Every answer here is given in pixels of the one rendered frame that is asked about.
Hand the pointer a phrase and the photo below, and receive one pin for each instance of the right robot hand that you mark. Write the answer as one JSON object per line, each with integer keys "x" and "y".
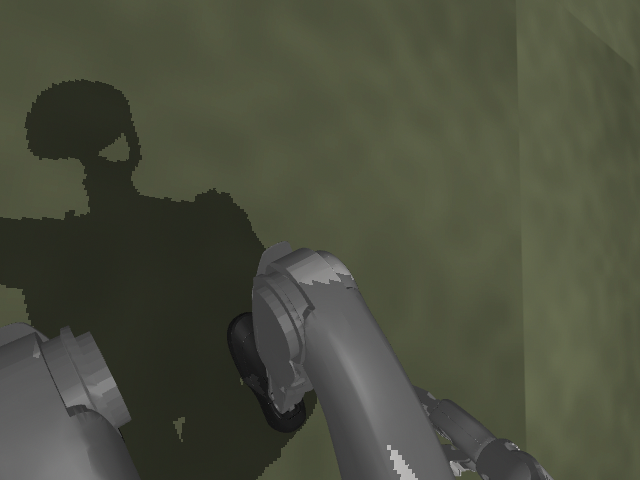
{"x": 465, "y": 432}

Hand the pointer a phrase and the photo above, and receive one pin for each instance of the right robot arm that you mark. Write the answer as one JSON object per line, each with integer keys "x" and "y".
{"x": 501, "y": 459}

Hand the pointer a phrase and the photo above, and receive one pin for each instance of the right robot foot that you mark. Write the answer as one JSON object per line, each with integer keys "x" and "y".
{"x": 241, "y": 343}

